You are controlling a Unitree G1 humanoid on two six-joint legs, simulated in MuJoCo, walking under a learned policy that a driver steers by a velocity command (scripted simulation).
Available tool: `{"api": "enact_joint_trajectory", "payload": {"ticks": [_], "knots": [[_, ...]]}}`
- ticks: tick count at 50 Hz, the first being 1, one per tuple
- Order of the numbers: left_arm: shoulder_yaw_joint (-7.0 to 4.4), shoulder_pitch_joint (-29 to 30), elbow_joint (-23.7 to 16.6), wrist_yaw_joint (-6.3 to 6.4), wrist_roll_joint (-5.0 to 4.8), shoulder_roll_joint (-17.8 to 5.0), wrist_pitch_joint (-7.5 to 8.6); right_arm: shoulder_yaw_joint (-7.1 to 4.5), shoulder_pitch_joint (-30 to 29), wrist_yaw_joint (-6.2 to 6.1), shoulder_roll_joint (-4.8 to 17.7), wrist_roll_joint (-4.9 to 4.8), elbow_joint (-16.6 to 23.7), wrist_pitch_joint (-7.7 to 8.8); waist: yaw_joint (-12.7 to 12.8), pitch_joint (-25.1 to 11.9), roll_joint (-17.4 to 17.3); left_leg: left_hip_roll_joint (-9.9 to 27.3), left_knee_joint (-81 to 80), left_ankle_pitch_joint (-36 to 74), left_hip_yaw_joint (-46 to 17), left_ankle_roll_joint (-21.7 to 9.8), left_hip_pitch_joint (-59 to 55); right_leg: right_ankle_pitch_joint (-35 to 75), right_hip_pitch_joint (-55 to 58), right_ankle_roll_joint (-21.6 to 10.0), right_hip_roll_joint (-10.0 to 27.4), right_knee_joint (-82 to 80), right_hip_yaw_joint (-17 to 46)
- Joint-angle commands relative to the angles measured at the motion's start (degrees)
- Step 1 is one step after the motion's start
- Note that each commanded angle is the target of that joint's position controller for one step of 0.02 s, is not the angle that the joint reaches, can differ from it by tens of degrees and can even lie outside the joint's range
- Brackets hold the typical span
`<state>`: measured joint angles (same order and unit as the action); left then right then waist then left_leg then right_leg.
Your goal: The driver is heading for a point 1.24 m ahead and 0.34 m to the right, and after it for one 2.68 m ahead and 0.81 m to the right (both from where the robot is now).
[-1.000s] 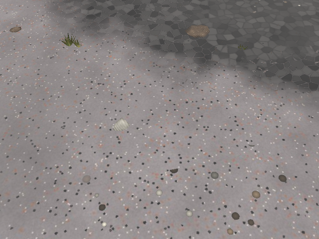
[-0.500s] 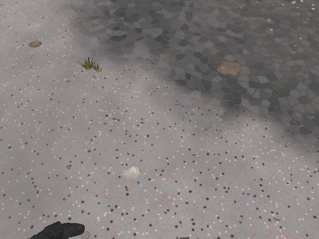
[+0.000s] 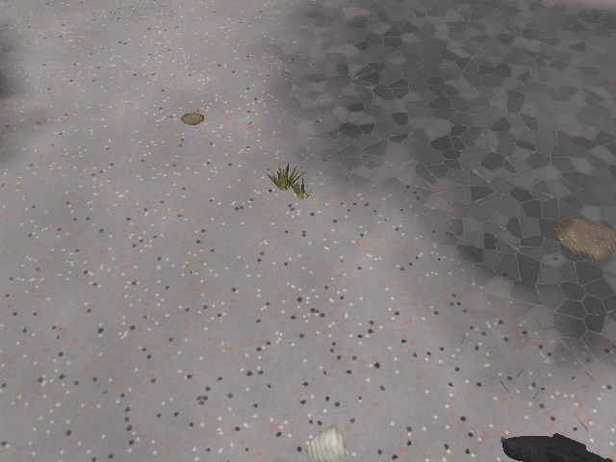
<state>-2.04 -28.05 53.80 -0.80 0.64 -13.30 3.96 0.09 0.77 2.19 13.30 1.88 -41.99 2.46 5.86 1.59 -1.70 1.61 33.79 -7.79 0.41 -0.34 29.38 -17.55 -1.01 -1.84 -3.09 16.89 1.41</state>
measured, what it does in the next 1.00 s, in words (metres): walks ahead, turning right: left foot, then right foot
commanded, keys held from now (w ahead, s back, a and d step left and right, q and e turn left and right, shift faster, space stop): w+e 0.90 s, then w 0.04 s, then w+q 0.06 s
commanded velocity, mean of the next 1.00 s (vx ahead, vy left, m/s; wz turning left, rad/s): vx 0.50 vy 0.00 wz -0.51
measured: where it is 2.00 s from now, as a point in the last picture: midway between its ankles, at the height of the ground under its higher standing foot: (489, 267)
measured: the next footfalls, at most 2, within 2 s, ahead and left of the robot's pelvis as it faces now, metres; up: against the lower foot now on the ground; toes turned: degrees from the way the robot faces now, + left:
left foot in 0.04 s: +0.17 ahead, +0.11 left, +0.00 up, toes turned -1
right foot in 0.56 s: +0.40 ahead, -0.15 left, +0.00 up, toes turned -24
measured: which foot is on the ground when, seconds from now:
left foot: up 0.00-0.02, down 0.04-0.56, up 0.58-1.00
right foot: down 0.00-0.06, up 0.08-0.54, down 0.56-1.00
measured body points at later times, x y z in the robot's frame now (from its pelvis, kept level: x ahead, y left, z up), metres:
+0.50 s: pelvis +0.24 -0.01 -0.01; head +0.27 -0.02 +0.44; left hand +0.50 +0.15 -0.11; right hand +0.14 -0.25 -0.14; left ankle +0.13 +0.11 -0.74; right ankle +0.36 -0.15 -0.71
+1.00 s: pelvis +0.48 -0.13 +0.00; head +0.51 -0.16 +0.45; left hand +0.62 +0.12 -0.12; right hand +0.53 -0.43 -0.10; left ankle +0.71 -0.09 -0.69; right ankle +0.37 -0.13 -0.74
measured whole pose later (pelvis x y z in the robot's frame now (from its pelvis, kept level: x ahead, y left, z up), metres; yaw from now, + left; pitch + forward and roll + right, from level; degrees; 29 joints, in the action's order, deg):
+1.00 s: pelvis +0.48 -0.13 +0.00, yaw -33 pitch +2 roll -1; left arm -3.7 -24.5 49.6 0.0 0.4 -15.5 2.8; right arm -1.7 3.6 1.6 14.6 2.2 -41.8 1.2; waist 4.5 2.2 -2.3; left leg 4.8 39.8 -1.3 -0.8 2.0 37.0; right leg -15.7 0.2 -7.2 -8.8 15.1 8.0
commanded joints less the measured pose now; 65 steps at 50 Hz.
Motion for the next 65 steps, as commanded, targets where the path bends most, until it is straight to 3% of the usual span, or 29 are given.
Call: {"api": "enact_joint_trajectory", "payload": {"ticks": [1,2,3,4,5,6,8,13,22,25,27,28,29,30,31,32,34,36,39,50,53,55,56,57,58,59,60,62,65], "knots": [[-2.57,2.9,-3.1,0.42,-0.25,-11.0,0.47,-2.20,6.8,-1.40,6.9,0.01,1.1,1.66,-8.0,-2.1,5.6,-2.6,-7.1,-0.2,1.3,-1.7,-16.8,30.8,-6.9,-6.5,12.4,5.9,10.4],[-2.25,2.8,-3.4,0.29,-0.60,-9.5,0.62,-3.23,14.0,-2.19,9.6,0.92,-1.0,2.47,-10.7,-6.7,2.3,0.9,-8.9,-1.3,-2.3,-3.4,-28.1,28.0,-11.2,-5.2,8.8,16.5,7.8],[-1.41,3.7,-6.0,0.33,-0.70,-6.0,0.86,-4.30,23.6,-3.01,14.4,2.12,-1.3,2.84,-14.3,-15.3,-5.5,16.2,-11.1,-11.0,-17.4,-6.1,-40.3,9.6,-19.6,-4.0,4.6,32.8,3.9],[-1.22,-0.9,-7.4,0.60,-1.74,-3.8,0.20,-5.53,22.8,-3.18,18.1,1.26,-1.7,1.65,-11.1,-17.1,-16.1,25.2,-19.1,-18.8,-37.2,-10.9,-44.3,-13.7,-34.0,-3.1,-1.4,44.6,-0.1],[-2.26,1.0,-5.4,1.02,-0.19,-8.2,-1.04,-4.38,18.8,-3.01,12.1,0.38,-0.8,1.17,-9.9,-9.3,-5.8,22.6,-20.3,-24.1,-34.5,-10.5,-37.4,-10.6,-37.1,-3.6,2.6,49.7,2.7],[-2.46,3.3,-5.5,0.37,0.08,-7.4,-1.29,-3.35,14.7,-2.79,8.2,-0.09,-0.2,1.43,-8.2,-3.5,-3.1,19.5,-21.3,-19.6,-26.4,-9.4,-31.2,-5.5,-36.8,-3.5,4.5,49.2,3.2],[-2.53,5.1,-5.3,-0.40,0.69,-5.8,-2.15,-2.64,12.7,-2.71,5.2,-0.22,-0.7,2.27,-6.2,-0.1,-4.0,15.0,-23.4,-5.9,-14.4,-7.7,-24.9,-1.3,-34.0,-2.3,6.9,47.2,2.1],[-2.46,11.0,-7.7,-2.02,1.38,-3.9,-3.92,-3.28,16.5,-2.83,5.7,-1.08,-3.6,4.20,-5.2,0.2,-3.1,13.5,-25.2,9.7,-3.0,-8.1,-25.2,6.2,-37.8,-0.3,7.8,46.8,0.8],[-0.71,28.3,-14.5,-3.96,1.54,-2.8,-3.67,-4.13,22.1,-3.20,8.0,-0.72,-7.5,3.41,-8.2,4.1,-2.5,13.4,-24.2,18.7,9.5,-7.0,-28.9,15.3,-34.9,-2.2,6.7,23.2,-6.6],[-1.06,28.3,-15.3,-3.58,1.88,-3.8,-3.71,-4.50,23.3,-3.65,9.6,-0.61,-8.6,2.36,-7.4,2.8,-3.1,14.2,-17.0,36.5,12.5,-5.9,-33.9,8.3,-30.3,-5.2,3.3,19.5,-9.7],[-1.99,21.3,-13.6,-2.85,1.99,-5.4,-3.39,-4.95,23.5,-3.89,11.6,-0.53,-9.0,1.23,-4.2,-2.0,-4.0,14.3,-3.5,49.9,14.0,-5.6,-35.2,2.4,-21.4,-8.0,-1.1,17.7,-10.9],[-2.93,13.0,-11.0,-2.19,2.34,-6.8,-2.80,-4.97,23.1,-3.85,12.0,-0.77,-8.7,0.70,-0.5,-6.8,-2.4,13.6,8.7,45.2,14.9,-4.6,-31.0,4.1,-10.3,-9.8,-2.8,13.4,-10.0],[-4.67,4.2,-8.6,-1.13,2.88,-11.5,-2.60,-4.51,23.3,-3.66,10.4,-0.52,-7.1,0.70,2.8,-12.8,3.0,11.9,25.7,26.4,15.0,-2.8,-18.8,-2.2,4.3,-12.6,5.1,10.6,1.8],[-6.13,6.8,-9.8,-0.49,1.94,-18.2,-2.94,-3.28,24.8,-2.27,3.9,-0.79,-2.7,1.09,-2.0,-16.4,16.5,-0.1,45.6,-24.4,11.2,0.9,7.3,-2.0,20.1,-21.0,21.7,5.9,33.1],[-6.00,4.4,-10.4,-0.20,0.40,-17.1,-3.63,-4.26,16.5,-2.17,9.1,-0.37,-1.2,1.74,1.9,-16.6,6.0,-0.5,48.7,-21.7,-0.9,0.7,13.2,1.2,19.2,-20.8,22.3,0.2,39.3],[-5.48,7.5,-9.5,0.28,0.20,-15.3,-3.73,-3.99,13.5,-1.93,8.3,-1.27,0.0,2.45,-0.1,-8.4,4.3,2.5,46.0,-14.7,-1.7,0.0,15.4,7.6,12.7,-19.4,21.0,-0.5,29.6],[-4.24,12.4,-9.6,0.58,-0.25,-10.6,-2.97,-3.78,15.3,-2.18,7.6,-0.51,-1.3,2.50,-5.1,-1.9,0.7,5.4,36.7,-10.5,-1.8,0.3,8.4,21.3,-0.5,-15.5,15.3,-1.6,19.6],[-3.49,14.1,-9.9,0.52,-0.71,-8.8,-1.94,-3.70,17.9,-1.96,7.0,0.91,-1.8,0.43,-7.6,-2.8,1.8,5.7,33.1,-10.4,-1.9,1.7,2.7,26.8,-5.9,-14.8,12.2,-2.9,15.3],[-3.87,11.3,-9.1,0.25,-0.70,-10.4,-0.84,-3.49,14.9,-1.46,5.7,1.00,-0.5,-1.10,-7.4,-1.8,2.3,5.3,27.6,-6.8,-0.7,3.1,4.2,25.8,-8.6,-14.6,9.9,-4.7,13.7],[-3.07,-0.5,-5.6,1.29,0.07,-9.6,-0.35,-2.17,-4.6,-0.28,5.0,0.05,5.7,0.07,0.1,1.6,5.4,1.5,2.4,8.2,1.4,0.9,8.4,31.9,3.0,-10.4,10.6,-3.3,14.4],[-3.05,1.6,-5.2,1.78,0.66,-11.1,0.12,-2.73,-1.0,-0.38,6.7,-0.29,5.0,0.44,-2.8,1.8,6.4,-0.4,-2.5,3.0,1.9,-3.0,0.2,41.3,4.7,-8.1,12.5,-0.9,12.3],[-3.11,3.0,-4.8,1.78,1.11,-12.1,0.20,-3.90,10.4,-1.38,8.7,-0.56,1.1,0.84,-8.0,-3.9,5.6,-4.5,-5.4,-0.9,3.8,-5.7,-13.4,56.3,5.5,-6.4,10.7,12.1,8.6],[-2.81,3.3,-4.9,1.69,1.11,-11.5,0.29,-4.55,19.0,-2.03,10.1,-0.13,-1.3,1.29,-11.9,-8.6,4.0,-2.0,-6.9,-0.4,1.0,-7.7,-25.0,51.3,0.5,-5.5,8.6,23.8,6.1],[-1.71,1.1,-6.9,1.53,0.28,-7.5,0.56,-5.62,26.8,-2.59,14.9,0.97,-2.0,1.49,-13.0,-15.9,-4.2,11.8,-7.8,-6.5,-19.2,-12.6,-39.2,30.5,-12.4,-3.6,3.8,42.7,2.5],[-1.64,-3.9,-6.6,1.02,0.05,-6.3,0.58,-6.48,25.4,-1.88,17.3,0.23,-3.2,0.82,-8.7,-16.8,-14.8,20.4,-16.3,-4.4,-44.3,-19.5,-45.3,-11.4,-28.9,-1.7,-5.1,55.8,0.6],[-1.82,1.4,-6.9,1.17,2.05,-9.4,0.49,-5.57,19.9,-1.06,12.5,-1.70,-2.4,0.34,-7.4,-8.4,-4.7,17.6,-18.4,-11.8,-42.6,-18.0,-38.5,-7.3,-34.0,-2.5,-0.2,57.5,4.3],[-1.78,6.7,-8.0,0.74,1.88,-9.5,0.79,-5.03,15.9,-0.78,9.8,-1.89,-1.6,0.29,-7.0,-2.7,-0.5,15.4,-19.1,-9.9,-33.3,-16.8,-31.1,-2.1,-34.4,-2.3,2.3,55.2,3.8],[-1.35,9.9,-9.3,0.23,2.17,-8.5,0.55,-4.36,15.2,-0.89,7.8,-1.45,-2.5,0.66,-5.4,0.4,0.4,10.0,-20.6,2.1,-24.5,-14.5,-24.2,0.8,-32.2,-1.2,5.1,49.6,2.8],[-0.66,9.8,-9.9,-0.16,2.45,-6.8,-0.95,-4.68,17.9,-1.13,8.8,-2.07,-4.4,1.56,-4.3,-1.3,-1.7,7.1,-21.7,11.7,-19.6,-14.6,-21.4,0.8,-29.7,1.6,5.8,44.8,1.2]]}}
